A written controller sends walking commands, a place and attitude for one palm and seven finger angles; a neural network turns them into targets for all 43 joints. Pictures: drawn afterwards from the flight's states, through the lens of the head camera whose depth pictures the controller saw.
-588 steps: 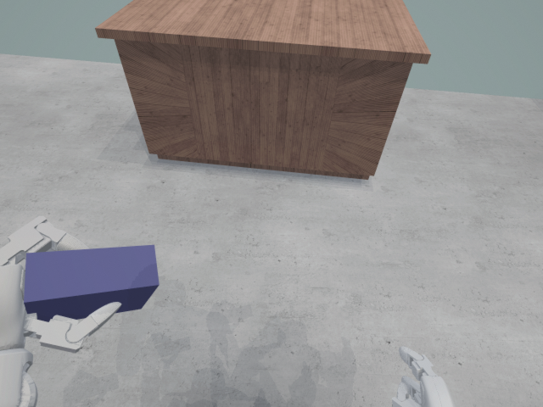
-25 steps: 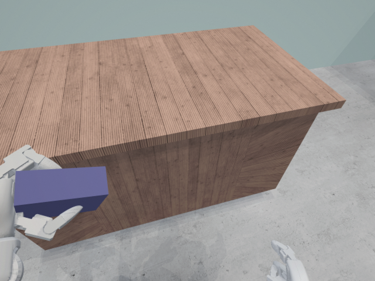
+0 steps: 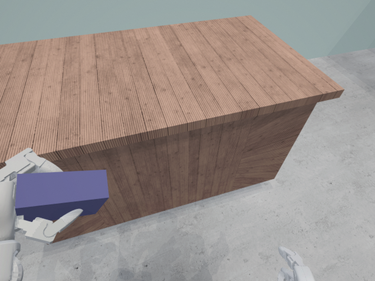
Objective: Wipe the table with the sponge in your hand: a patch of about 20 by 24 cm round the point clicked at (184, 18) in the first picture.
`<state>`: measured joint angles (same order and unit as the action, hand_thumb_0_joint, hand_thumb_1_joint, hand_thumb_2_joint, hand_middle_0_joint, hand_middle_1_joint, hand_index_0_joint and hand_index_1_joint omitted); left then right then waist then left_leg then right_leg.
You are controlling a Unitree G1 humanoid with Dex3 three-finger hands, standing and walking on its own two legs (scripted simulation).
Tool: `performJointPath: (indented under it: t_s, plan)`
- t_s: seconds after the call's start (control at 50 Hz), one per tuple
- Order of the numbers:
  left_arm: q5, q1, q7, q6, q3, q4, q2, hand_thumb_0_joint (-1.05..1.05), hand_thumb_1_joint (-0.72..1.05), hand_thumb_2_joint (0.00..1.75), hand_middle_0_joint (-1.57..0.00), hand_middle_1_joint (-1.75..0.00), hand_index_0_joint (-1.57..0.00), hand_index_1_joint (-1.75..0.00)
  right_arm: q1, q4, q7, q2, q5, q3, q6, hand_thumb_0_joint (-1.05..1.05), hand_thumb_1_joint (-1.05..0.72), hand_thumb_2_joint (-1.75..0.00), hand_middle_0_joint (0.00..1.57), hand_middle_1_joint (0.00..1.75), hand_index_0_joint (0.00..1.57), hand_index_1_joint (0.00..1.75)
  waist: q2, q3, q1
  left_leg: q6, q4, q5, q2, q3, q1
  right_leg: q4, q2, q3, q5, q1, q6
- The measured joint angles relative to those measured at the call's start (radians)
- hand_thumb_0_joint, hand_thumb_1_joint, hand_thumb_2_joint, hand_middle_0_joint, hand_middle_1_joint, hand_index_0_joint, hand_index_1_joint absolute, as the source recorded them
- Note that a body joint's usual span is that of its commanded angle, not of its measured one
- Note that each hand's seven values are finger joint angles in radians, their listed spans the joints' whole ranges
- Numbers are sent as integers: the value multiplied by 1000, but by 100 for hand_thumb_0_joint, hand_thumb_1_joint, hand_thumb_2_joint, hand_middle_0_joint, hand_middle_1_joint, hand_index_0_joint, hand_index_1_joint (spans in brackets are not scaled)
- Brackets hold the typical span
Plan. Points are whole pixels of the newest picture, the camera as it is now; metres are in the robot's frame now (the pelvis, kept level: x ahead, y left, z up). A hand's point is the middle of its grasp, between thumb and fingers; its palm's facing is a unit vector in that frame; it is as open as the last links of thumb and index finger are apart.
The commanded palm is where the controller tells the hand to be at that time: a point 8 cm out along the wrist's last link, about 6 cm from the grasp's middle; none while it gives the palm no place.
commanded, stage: look again from close up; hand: left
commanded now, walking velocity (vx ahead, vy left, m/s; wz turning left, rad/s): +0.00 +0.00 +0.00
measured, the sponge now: (75, 195) +0.22 +0.21 +0.13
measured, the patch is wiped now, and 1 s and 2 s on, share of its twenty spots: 0.00 0.00 0.00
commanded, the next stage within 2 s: shuffle to correct the standing spot in 0.34 s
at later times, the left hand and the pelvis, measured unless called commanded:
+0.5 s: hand (25, 164) +0.26 +0.30 +0.16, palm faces +0.43 -0.83 -0.35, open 9.3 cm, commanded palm +0.20 +0.32 +0.18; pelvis +0.04 +0.04 +0.00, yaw +0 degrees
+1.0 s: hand (26, 119) +0.35 +0.34 +0.17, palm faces +0.37 -0.86 -0.36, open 9.3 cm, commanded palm +0.30 +0.38 +0.18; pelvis +0.13 +0.11 -0.02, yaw -3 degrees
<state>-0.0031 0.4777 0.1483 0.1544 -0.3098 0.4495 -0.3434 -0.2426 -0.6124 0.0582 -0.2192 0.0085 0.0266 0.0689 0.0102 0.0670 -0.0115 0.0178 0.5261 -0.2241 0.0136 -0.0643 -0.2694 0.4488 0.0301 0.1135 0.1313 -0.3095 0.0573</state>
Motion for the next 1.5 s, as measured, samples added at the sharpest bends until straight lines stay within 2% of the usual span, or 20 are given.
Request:
performJointPath:
  t_s: [0.06,0.12,0.18,0.28,0.36,0.56,0.7,0.8,0.86,0.9,0.94,1.04,1.1,1.16,1.2,1.26,1.28,1.32,1.4,1.5]
  plan:
    - [51,-141,-55,18,-26,-31,-105,-1,-44,103,-84,-134,-84,-134,-17,-14,8,17,4,-15,44,1,-91,-90,20,30,21,30,-24,18,-38,-3,35,-20,-1,5,-23,6,-4,5,-48,-8,-2]
    - [19,-362,-74,85,-110,-188,-192,-1,-44,103,-83,-134,-83,-134,2,-48,-7,22,2,1,61,1,-91,-90,20,30,21,30,-46,23,-56,-1,54,-25,-3,8,-36,39,-7,9,-18,-27,16]
    - [-36,-300,-52,91,-158,-180,-119,-1,-43,103,-82,-136,-82,-136,9,-14,-46,10,-18,2,73,1,-90,-90,20,30,21,30,-26,8,-31,13,25,-14,-6,-18,-6,30,0,-29,-3,-17,-15]
    - [-15,-85,-75,79,-32,-80,-10,-1,-42,103,-81,-138,-81,-138,-23,42,-55,8,-31,9,88,1,-90,-90,20,30,21,30,-20,-13,-2,35,-8,-13,-21,-47,29,46,-9,-63,52,-9,-39]
    - [6,-51,-91,63,3,-77,-9,-1,-42,103,-81,-137,-81,-137,-38,46,-47,28,-17,23,89,1,-90,-90,20,30,21,30,-54,-5,-9,44,-7,-25,-33,-40,43,48,-13,-71,42,6,-37]
    - [-8,-131,-47,91,-59,-34,11,-1,-42,103,-81,-138,-81,-138,-14,29,-57,23,10,33,110,1,-90,-90,21,30,21,30,-45,-31,-47,59,0,-72,-43,-17,59,17,-7,-77,47,45,-41]
    - [-18,-112,-54,82,-28,-48,8,-1,-42,103,-80,-138,-81,-138,36,63,-55,9,10,19,65,1,-90,-90,21,30,21,30,-34,-62,-21,82,54,-148,-58,-36,57,107,-21,-98,131,20,-54]
    - [-25,-76,-60,63,-50,-11,-29,-1,-42,103,-80,-138,-81,-138,47,98,-61,10,9,7,48,1,-90,-90,21,30,21,30,-32,-35,-6,96,77,-197,-76,-62,93,227,-48,-75,193,1,-23]
    - [-28,-82,-63,64,-48,28,-50,-1,-42,103,-80,-138,-81,-138,32,98,-76,4,2,-7,39,1,-90,-90,20,30,21,30,4,-26,9,40,284,-173,-47,-34,0,182,-43,-27,230,48,-47]
    - [-38,-99,-57,85,-49,59,-63,-1,-42,103,-81,-138,-81,-138,37,72,-90,-2,-7,-14,33,1,-90,-90,20,30,21,30,-5,-5,-3,5,598,-229,-55,29,-151,194,-48,-23,234,54,-68]
    - [-37,-85,-47,111,-68,100,-58,-1,-42,103,-81,-138,-81,-138,42,49,-103,-6,-6,-17,20,1,-90,-90,21,30,21,30,-25,6,-24,2,715,-275,-28,89,-263,200,-54,-44,240,52,-81]
    - [-23,-71,-48,129,-89,153,-35,-1,-42,103,-81,-138,-81,-138,26,40,-78,-25,-12,-35,22,1,-90,-90,21,30,21,30,-37,39,-26,-11,236,-35,70,114,-205,281,-106,-97,306,65,-127]
    - [-19,-136,-51,119,-121,98,-76,-1,-42,103,-81,-138,-81,-138,53,27,-47,8,-14,-56,43,1,-90,-90,20,30,21,30,-55,77,-22,-25,289,-59,36,64,-205,560,-110,-173,406,-33,-89]
    - [-18,-173,-48,98,-151,28,-104,-1,-42,103,-81,-138,-81,-138,67,12,-51,66,-12,-38,59,1,-91,-90,20,30,20,30,-71,73,-2,-9,250,-41,11,34,-192,780,-72,-158,403,-144,-71]
    - [-24,-152,-45,85,-156,33,-91,-1,-42,103,-81,-138,-81,-138,59,11,-61,87,-14,-16,69,1,-91,-90,20,30,20,30,-62,55,12,0,202,-18,1,23,-181,722,-62,-109,389,-159,-67]
    - [-31,-71,-41,73,-137,88,-73,-1,-42,103,-80,-138,-81,-138,28,28,-72,89,-17,13,71,1,-90,-90,20,30,21,30,-31,19,20,2,171,-9,-7,11,-181,391,-46,-43,322,-73,-59]
    - [-29,-42,-41,77,-131,104,-77,-1,-42,103,-80,-138,-81,-138,17,34,-73,84,-15,20,68,1,-90,-90,21,30,21,30,-23,6,22,4,197,-48,-13,6,-195,301,-47,-39,267,-46,-28]
    - [-28,-12,-49,88,-102,100,-68,-1,-42,103,-81,-138,-81,-138,16,11,-75,59,-10,18,53,1,-90,-90,21,30,21,30,16,5,26,-11,363,-123,-24,35,-241,290,-48,-24,249,-30,-8]
    - [-31,16,-49,83,-81,37,-49,-1,-42,103,-81,-138,-81,-138,10,-46,-76,17,-11,0,30,1,-90,-90,21,30,21,30,15,-11,4,-37,589,-124,-24,41,-297,197,-78,-45,223,26,-37]
    - [-16,-8,-16,75,-88,-27,-28,-1,-42,103,-81,-138,-81,-138,10,-37,-52,-23,-11,-32,46,1,-90,-90,21,30,21,30,-34,5,-10,-12,251,-63,17,8,-180,159,-139,-81,209,58,-82]
